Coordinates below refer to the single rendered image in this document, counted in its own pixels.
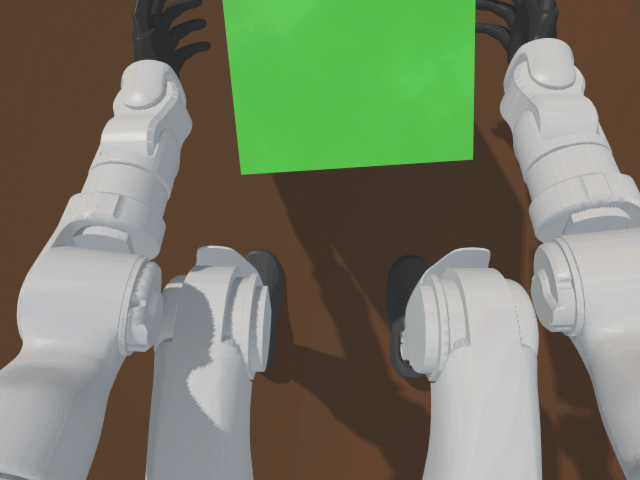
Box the robot right upper arm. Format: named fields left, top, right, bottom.
left=531, top=227, right=640, bottom=480

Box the carton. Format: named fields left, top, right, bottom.
left=222, top=0, right=476, bottom=175

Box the left robot foot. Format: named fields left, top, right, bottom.
left=243, top=248, right=282, bottom=367

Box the left robot hand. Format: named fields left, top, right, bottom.
left=132, top=0, right=211, bottom=79

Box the left robot forearm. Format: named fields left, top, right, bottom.
left=17, top=60, right=192, bottom=341

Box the robot left upper arm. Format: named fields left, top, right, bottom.
left=0, top=245, right=163, bottom=480

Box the right robot foot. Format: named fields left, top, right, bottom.
left=386, top=255, right=430, bottom=379

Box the robot foot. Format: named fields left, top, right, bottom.
left=386, top=255, right=430, bottom=379
left=243, top=248, right=282, bottom=367

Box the right robot hand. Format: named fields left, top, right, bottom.
left=475, top=0, right=559, bottom=64

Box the right robot forearm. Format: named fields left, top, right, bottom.
left=500, top=38, right=640, bottom=243

